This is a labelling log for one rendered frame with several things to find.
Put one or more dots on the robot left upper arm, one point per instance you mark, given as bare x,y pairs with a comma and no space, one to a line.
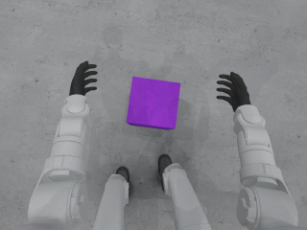
57,205

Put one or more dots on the robot left thigh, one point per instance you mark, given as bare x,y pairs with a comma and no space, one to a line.
110,215

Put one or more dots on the robot left shin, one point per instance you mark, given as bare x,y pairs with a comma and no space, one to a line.
116,176

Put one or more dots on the robot right upper arm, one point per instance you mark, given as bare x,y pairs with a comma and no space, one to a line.
266,209

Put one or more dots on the carton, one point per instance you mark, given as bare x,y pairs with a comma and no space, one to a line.
153,103

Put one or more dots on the robot right forearm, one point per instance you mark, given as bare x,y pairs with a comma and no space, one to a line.
258,168

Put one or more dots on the robot left forearm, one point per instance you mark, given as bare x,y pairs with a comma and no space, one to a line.
66,161

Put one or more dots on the right robot hand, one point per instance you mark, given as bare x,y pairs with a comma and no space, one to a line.
238,91

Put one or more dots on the left robot hand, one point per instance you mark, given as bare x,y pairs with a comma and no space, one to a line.
78,82

